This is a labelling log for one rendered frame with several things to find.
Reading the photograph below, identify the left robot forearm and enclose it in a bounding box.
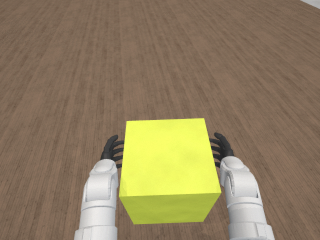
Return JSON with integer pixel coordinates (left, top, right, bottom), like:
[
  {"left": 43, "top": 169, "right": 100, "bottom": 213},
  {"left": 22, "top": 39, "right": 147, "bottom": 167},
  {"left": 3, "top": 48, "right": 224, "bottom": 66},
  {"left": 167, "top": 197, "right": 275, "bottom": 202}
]
[{"left": 74, "top": 159, "right": 119, "bottom": 240}]

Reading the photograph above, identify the robot left hand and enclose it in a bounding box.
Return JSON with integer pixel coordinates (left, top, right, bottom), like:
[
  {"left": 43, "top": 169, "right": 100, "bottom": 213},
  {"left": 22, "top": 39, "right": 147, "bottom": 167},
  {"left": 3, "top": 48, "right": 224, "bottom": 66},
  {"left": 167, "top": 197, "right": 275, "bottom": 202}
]
[{"left": 100, "top": 134, "right": 125, "bottom": 169}]

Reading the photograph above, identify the carton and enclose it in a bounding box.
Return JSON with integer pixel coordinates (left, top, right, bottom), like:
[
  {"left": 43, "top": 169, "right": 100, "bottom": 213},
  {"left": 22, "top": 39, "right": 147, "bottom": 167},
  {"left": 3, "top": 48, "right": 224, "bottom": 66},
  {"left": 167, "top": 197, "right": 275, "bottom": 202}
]
[{"left": 119, "top": 118, "right": 222, "bottom": 225}]

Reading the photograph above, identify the robot right hand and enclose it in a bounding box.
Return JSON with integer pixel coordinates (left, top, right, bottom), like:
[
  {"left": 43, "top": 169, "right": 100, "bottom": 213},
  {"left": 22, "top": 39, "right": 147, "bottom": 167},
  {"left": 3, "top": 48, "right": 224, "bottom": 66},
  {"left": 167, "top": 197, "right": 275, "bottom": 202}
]
[{"left": 209, "top": 132, "right": 235, "bottom": 168}]

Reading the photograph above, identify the right robot forearm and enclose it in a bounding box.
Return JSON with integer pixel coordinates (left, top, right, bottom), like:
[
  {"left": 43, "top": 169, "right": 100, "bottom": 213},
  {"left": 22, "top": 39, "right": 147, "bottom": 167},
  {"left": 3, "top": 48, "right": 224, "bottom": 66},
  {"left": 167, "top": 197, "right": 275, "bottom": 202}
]
[{"left": 220, "top": 156, "right": 275, "bottom": 240}]

